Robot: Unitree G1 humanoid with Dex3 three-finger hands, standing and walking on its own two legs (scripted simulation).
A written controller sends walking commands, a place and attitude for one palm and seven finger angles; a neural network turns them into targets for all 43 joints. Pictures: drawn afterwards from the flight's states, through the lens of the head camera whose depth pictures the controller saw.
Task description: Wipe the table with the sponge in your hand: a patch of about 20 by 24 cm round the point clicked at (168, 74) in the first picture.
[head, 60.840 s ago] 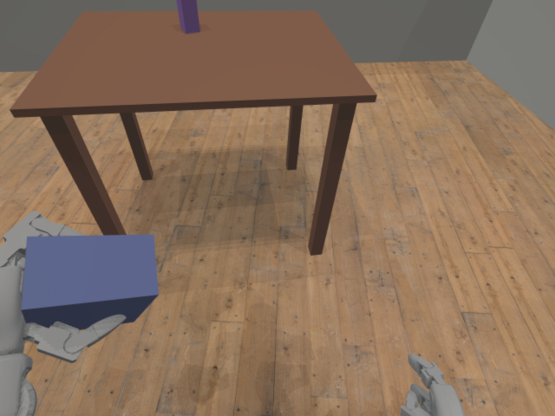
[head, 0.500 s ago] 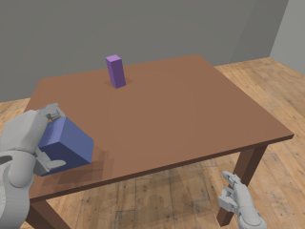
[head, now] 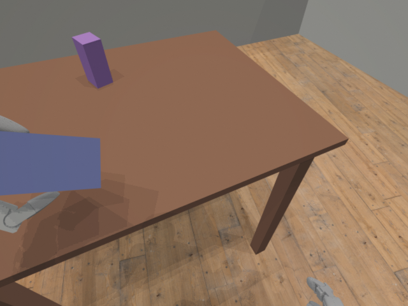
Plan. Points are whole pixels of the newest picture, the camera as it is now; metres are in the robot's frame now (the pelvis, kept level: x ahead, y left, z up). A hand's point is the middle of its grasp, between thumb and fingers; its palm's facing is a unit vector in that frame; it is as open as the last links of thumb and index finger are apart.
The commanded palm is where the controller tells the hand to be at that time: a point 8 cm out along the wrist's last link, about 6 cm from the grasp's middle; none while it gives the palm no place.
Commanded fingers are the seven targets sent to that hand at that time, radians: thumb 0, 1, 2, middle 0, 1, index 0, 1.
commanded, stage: step back with the hand held close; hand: left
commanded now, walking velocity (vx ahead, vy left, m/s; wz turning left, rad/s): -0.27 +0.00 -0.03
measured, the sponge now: (51, 167) +0.26 +0.21 +0.21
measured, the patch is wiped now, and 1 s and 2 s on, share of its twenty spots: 1.00 1.00 1.00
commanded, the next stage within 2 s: stop stepping back and stand still in 0.76 s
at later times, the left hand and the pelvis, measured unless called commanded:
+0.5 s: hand out of the picture +0.15 +0.21 +0.23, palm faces +0.39 -0.86 -0.33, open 10.4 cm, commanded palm +0.07 +0.28 +0.27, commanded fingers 0.00 0.10 1.30 -1.20 -1.60 -1.20 -1.60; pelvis -0.08 +0.00 -0.01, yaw +3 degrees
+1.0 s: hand out of the picture -0.01 +0.17 +0.22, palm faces +0.24 -0.85 -0.47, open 10.5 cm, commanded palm -0.07 +0.25 +0.27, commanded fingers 0.00 0.10 1.30 -1.20 -1.60 -1.20 -1.60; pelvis -0.25 -0.02 -0.01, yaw -3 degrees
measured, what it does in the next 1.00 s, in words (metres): walks backwards: left foot, then right foot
